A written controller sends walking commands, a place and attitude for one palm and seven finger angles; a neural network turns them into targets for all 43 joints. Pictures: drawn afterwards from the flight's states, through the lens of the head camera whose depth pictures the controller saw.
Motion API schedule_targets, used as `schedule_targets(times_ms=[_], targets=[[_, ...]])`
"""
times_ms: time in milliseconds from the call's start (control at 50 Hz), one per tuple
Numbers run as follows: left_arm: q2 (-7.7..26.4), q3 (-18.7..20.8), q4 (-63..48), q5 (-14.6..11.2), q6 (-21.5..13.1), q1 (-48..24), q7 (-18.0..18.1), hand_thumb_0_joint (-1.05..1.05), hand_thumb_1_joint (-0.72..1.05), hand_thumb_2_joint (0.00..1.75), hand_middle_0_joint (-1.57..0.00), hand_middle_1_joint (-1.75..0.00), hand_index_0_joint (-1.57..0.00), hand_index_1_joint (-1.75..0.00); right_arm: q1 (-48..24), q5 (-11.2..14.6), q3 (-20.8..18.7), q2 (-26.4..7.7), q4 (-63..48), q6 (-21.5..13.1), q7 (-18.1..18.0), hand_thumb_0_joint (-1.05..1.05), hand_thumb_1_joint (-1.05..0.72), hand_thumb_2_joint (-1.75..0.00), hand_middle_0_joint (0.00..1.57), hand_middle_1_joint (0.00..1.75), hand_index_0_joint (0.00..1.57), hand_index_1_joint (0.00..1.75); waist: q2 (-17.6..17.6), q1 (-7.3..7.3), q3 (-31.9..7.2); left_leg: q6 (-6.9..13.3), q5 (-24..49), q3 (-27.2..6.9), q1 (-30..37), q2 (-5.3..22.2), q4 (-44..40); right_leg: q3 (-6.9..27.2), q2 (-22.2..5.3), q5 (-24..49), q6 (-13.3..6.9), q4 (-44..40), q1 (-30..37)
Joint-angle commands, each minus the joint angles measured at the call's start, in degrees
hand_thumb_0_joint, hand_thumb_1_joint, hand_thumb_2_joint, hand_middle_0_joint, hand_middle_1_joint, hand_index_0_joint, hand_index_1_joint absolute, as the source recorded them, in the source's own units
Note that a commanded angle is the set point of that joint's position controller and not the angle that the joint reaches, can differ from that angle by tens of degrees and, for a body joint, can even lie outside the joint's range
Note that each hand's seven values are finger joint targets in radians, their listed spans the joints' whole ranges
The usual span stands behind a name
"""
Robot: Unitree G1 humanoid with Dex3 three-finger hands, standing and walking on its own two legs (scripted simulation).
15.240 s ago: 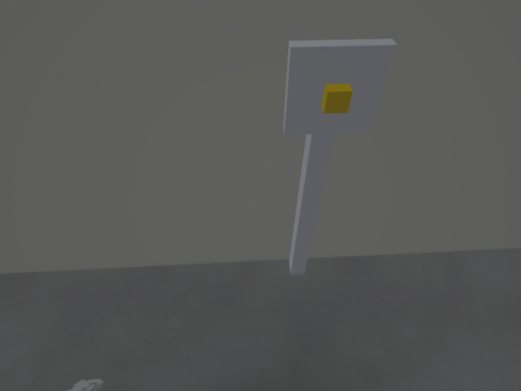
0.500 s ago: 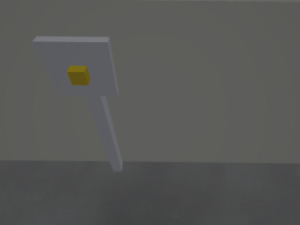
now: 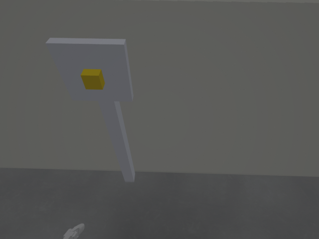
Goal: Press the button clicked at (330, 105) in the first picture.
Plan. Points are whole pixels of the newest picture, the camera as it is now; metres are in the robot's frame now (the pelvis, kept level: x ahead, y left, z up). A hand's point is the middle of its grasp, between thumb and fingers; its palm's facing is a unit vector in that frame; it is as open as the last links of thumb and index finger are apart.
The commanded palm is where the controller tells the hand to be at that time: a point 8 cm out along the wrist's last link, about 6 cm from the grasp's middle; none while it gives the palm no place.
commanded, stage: raise the hand and make a fist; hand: left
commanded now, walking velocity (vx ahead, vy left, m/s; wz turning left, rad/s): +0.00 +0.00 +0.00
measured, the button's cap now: (93, 78) +0.52 +0.24 +0.11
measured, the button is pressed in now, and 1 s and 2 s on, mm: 0 0 0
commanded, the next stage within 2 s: aim a knuckle at the button in 1.90 s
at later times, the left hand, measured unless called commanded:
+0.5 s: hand (82, 236) +0.13 +0.18 +0.00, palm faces +0.06 -1.00 -0.05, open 4.2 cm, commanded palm +0.11 +0.24 +0.00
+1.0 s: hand (68, 212) +0.17 +0.21 +0.04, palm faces +0.06 -1.00 -0.06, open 3.1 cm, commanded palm +0.13 +0.26 +0.06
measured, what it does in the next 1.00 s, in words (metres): stands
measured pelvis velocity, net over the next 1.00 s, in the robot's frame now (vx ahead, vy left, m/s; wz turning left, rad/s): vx -0.04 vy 0.01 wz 0.04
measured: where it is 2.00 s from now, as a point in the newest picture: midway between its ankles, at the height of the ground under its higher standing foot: outside the picture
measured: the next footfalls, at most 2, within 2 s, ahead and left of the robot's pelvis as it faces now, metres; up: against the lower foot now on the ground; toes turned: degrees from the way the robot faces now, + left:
none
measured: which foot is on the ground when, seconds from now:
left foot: down 0.00-1.00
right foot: down 0.00-1.00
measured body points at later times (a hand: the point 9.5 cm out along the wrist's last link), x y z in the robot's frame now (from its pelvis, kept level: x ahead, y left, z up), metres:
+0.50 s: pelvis -0.06 -0.01 -0.08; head -0.03 +0.00 +0.37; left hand +0.12 +0.23 +0.00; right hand +0.17 -0.21 -0.12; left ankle -0.02 +0.14 -0.73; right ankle -0.04 -0.13 -0.73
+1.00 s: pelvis -0.04 +0.01 -0.04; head -0.02 +0.01 +0.41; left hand +0.16 +0.26 +0.05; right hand +0.14 -0.23 -0.11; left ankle -0.02 +0.14 -0.73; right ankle -0.04 -0.13 -0.73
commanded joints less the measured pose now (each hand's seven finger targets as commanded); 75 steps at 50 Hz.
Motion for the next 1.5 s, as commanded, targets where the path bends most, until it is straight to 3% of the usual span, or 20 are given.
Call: schedule_targets(times_ms=[0, 20, 40, 80, 120, 140, 180, 240, 340, 380, 460, 540, 640, 780, 940, 1000, 1160, 1240, 1320, 1480], targets=[[2.8, 3.1, -27.8, -3.0, -11.1, -6.7, -0.2, 0.00, 0.90, 0.90, -0.36, -0.48, -0.36, -0.48, -7.1, -0.3, -4.2, -10.7, -15.9, -9.5, -0.9, 0.00, -0.90, -0.90, 0.20, 0.30, 0.20, 0.30, -6.5, -4.14, -5.7, 2.8, 15.9, -2.1, -2.8, -1.2, 4.2, -6.4, 1.7, 14.2, -0.3, 0.8, -12.9], [0.0, 4.0, -21.6, -3.6, -14.3, 1.7, -2.5, 0.00, 0.90, 0.90, -0.39, -0.51, -0.39, -0.51, -8.0, -1.0, -4.7, -9.9, -17.6, -9.5, -0.4, 0.00, -0.90, -0.90, 0.20, 0.30, 0.20, 0.30, -11.6, -1.71, -4.7, 2.4, 13.2, -2.0, -8.2, -1.5, 6.5, -7.0, 2.2, 12.2, -0.3, 3.4, -15.5], [-1.3, 4.4, -17.3, -3.9, -17.9, 8.5, -5.3, 0.00, 0.90, 0.90, -0.42, -0.54, -0.42, -0.54, -9.7, -0.9, -5.1, -9.5, -19.7, -9.5, 0.6, 0.00, -0.90, -0.90, 0.20, 0.30, 0.20, 0.30, -10.3, 0.62, -4.8, 1.7, 11.7, -1.4, -12.4, -2.1, 8.6, -6.8, 2.2, 11.5, -0.7, 6.3, -16.2], [-2.9, 4.8, -16.1, -5.7, -27.3, 12.7, -12.2, 0.00, 0.90, 0.90, -0.47, -0.60, -0.47, -0.60, -11.6, -1.4, -5.4, -9.1, -23.0, -8.9, 2.7, 0.00, -0.90, -0.90, 0.20, 0.30, 0.20, 0.30, -11.7, 2.89, -6.6, 0.6, 8.1, -0.7, -20.2, -2.5, 13.8, -6.3, 2.3, 9.8, -1.3, 13.2, -20.2], [0.5, 6.7, -17.4, -6.9, -35.8, 10.2, -19.7, 0.00, 0.90, 0.90, -0.53, -0.66, -0.53, -0.66, -13.0, -1.3, -6.0, -9.7, -26.3, -8.5, 4.1, 0.00, -0.90, -0.90, 0.20, 0.30, 0.20, 0.30, -7.7, 2.68, -9.3, 0.4, 5.1, -0.1, -25.2, -2.9, 19.4, -4.5, 1.7, 8.5, -2.0, 18.2, -23.3], [3.8, 10.3, -17.2, -7.2, -36.1, 12.1, -21.5, 0.00, 0.90, 0.90, -0.56, -0.69, -0.56, -0.69, -12.7, -0.9, -6.5, -9.7, -28.5, -7.9, 4.5, 0.00, -0.90, -0.90, 0.20, 0.30, 0.20, 0.30, -4.3, 4.25, -11.7, 0.9, 4.7, 0.7, -26.1, -3.3, 21.0, -3.0, 1.2, 8.1, -2.4, 19.2, -22.4], [5.6, 10.7, -25.4, -8.9, -32.8, 8.2, -22.8, 0.00, 0.90, 0.90, -0.61, -0.75, -0.61, -0.75, -14.4, 0.0, -6.0, -10.3, -34.0, -6.6, 3.9, 0.00, -0.90, -0.90, 0.20, 0.30, 0.20, 0.30, -3.3, 4.07, -16.0, 1.8, 1.5, 1.9, -26.6, -3.8, 21.7, -1.9, 1.2, 3.4, -1.9, 19.1, -22.0], [6.4, 9.9, -38.4, -10.1, -28.9, -2.4, -19.7, 0.00, 0.90, 0.90, -0.69, -0.84, -0.69, -0.84, -13.1, 0.4, -4.7, -9.6, -37.3, -5.4, 2.4, 0.00, -0.90, -0.90, 0.20, 0.30, 0.20, 0.30, 0.3, 1.34, -16.2, 2.5, -4.5, 0.1, -27.2, -3.3, 22.8, -0.4, 1.8, -6.5, -1.4, 17.9, -26.5], [7.3, 5.8, -51.8, -7.6, -31.5, -13.0, -15.6, 0.00, 0.90, 0.90, -0.83, -0.99, -0.83, -0.99, -8.5, -0.6, -3.1, -9.5, -36.5, -5.5, 0.5, 0.00, -0.90, -0.90, 0.20, 0.30, 0.20, 0.30, 3.1, -3.95, -16.1, 3.6, -4.6, -3.0, -24.7, -1.5, 25.9, -0.6, 2.9, -6.0, -1.5, 18.4, -31.4], [7.0, 5.0, -48.3, -7.6, -30.8, -11.4, -17.2, 0.00, 0.90, 0.90, -0.89, -1.05, -0.89, -1.05, -8.1, -0.3, -2.5, -9.7, -35.3, -6.1, 0.0, 0.00, -0.90, -0.90, 0.20, 0.30, 0.20, 0.30, 3.6, -4.29, -15.4, 3.5, -5.8, -3.5, -25.1, -1.3, 25.9, -0.6, 3.0, -7.5, -1.5, 17.6, -31.8], [9.1, 7.5, -43.0, -9.0, -23.7, -6.1, -20.7, 0.00, 0.90, 0.90, -1.00, -1.17, -1.00, -1.17, -8.8, 0.7, -1.9, -9.8, -35.0, -6.5, -0.6, 0.00, -0.90, -0.90, 0.20, 0.30, 0.20, 0.30, 4.1, -2.13, -15.9, 3.3, -6.3, -3.7, -25.1, -1.8, 23.1, -0.4, 2.9, -9.0, -1.5, 14.8, -27.1], [9.9, 11.4, -41.4, -10.6, -16.8, -1.7, -19.3, 0.00, 0.90, 0.90, -1.11, -1.29, -1.11, -1.29, -11.1, 0.8, -1.6, -8.6, -35.2, -6.1, -0.9, 0.00, -0.90, -0.90, 0.20, 0.30, 0.20, 0.30, 0.6, 0.44, -15.1, 3.1, -4.8, -3.9, -24.3, -2.0, 19.5, -1.2, 2.7, -9.1, -1.2, 12.4, -22.5], [10.8, 13.6, -44.5, -10.9, -18.8, -2.8, -15.8, 0.00, 0.90, 0.90, -1.24, -1.44, -1.24, -1.44, -10.7, 0.4, -1.4, -8.4, -34.3, -7.0, -0.7, 0.00, -0.90, -0.90, 0.20, 0.30, 0.20, 0.30, -0.8, 0.61, -12.4, 2.8, -4.8, -3.6, -23.5, -1.9, 17.5, -1.6, 2.6, -10.7, -1.1, 11.0, -22.0], [10.5, 12.2, -45.4, -11.0, -21.3, -3.9, -17.8, 0.00, 0.90, 0.90, -1.30, -1.50, -1.30, -1.50, -8.3, 0.6, -1.7, -9.9, -32.9, -9.5, -0.6, 0.00, -0.90, -0.90, 0.20, 0.30, 0.20, 0.30, 1.4, -0.15, -14.2, 3.1, -2.8, -3.2, -18.8, -2.1, 15.5, -2.5, 2.5, -5.8, -1.1, 10.6, -20.6], [11.6, 14.0, -46.9, -11.4, -18.1, -5.4, -17.5, 0.00, 0.90, 0.90, -1.30, -1.50, -1.30, -1.50, -8.4, 0.8, -1.6, -10.0, -32.1, -9.4, -0.5, 0.00, -0.90, -0.90, 0.20, 0.30, 0.20, 0.30, 1.6, 0.09, -13.3, 2.9, 2.7, -3.6, -14.3, -2.0, 12.9, -4.2, 3.1, 3.2, -1.2, 10.0, -16.7], [11.4, 13.8, -48.4, -11.2, -17.0, -6.1, -18.0, 0.00, 0.90, 0.90, -1.30, -1.50, -1.30, -1.50, -8.3, 1.0, -1.2, -9.8, -32.5, -9.1, -0.3, 0.00, -0.90, -0.90, 0.20, 0.30, 0.20, 0.30, 4.4, 0.23, -14.2, 2.8, 5.5, -3.3, -11.7, -2.0, 12.1, -4.5, 3.2, 6.9, -1.3, 9.7, -15.6], [13.2, 15.7, -47.7, -12.2, -12.1, -11.1, -20.5, 0.00, 0.90, 0.90, -1.30, -1.50, -1.30, -1.50, -8.8, 1.2, -0.1, -10.1, -32.8, -8.0, -0.6, 0.00, -0.90, -0.90, 0.20, 0.30, 0.20, 0.30, 3.0, 0.45, -13.6, 2.9, 8.6, -3.4, -8.4, -2.1, 10.0, -4.5, 3.4, 11.6, -1.2, 7.0, -11.6], [13.6, 16.5, -45.6, -13.2, -10.1, -13.6, -21.4, 0.00, 0.90, 0.90, -1.30, -1.50, -1.30, -1.50, -9.3, 1.1, 0.5, -10.1, -32.3, -7.8, -0.8, 0.00, -0.90, -0.90, 0.20, 0.30, 0.20, 0.30, 1.4, 0.45, -11.2, 2.8, 8.2, -3.6, -8.2, -2.1, 8.7, -4.6, 3.7, 11.6, -1.2, 5.4, -10.6], [14.7, 17.6, -47.0, -13.4, -9.3, -16.2, -22.1, 0.00, 0.90, 0.90, -1.30, -1.50, -1.30, -1.50, -9.5, 1.4, 0.7, -10.1, -32.2, -8.2, -1.0, 0.00, -0.90, -0.90, 0.20, 0.30, 0.20, 0.30, 4.2, 0.74, -13.6, 2.8, 9.7, -3.1, -5.2, -2.3, 7.8, -4.3, 3.2, 13.2, -1.2, 4.2, -9.0], [17.4, 20.2, -44.7, -14.6, -6.3, -21.0, -22.9, 0.00, 0.90, 0.90, -1.30, -1.50, -1.30, -1.50, -10.5, 1.7, 1.1, -10.5, -31.5, -9.0, -1.5, 0.00, -0.90, -0.90, 0.20, 0.30, 0.20, 0.30, 2.9, 1.67, -11.9, 2.9, 9.4, -3.0, -4.2, -2.5, 5.2, -4.1, 3.0, 13.2, -1.1, 1.7, -6.8]])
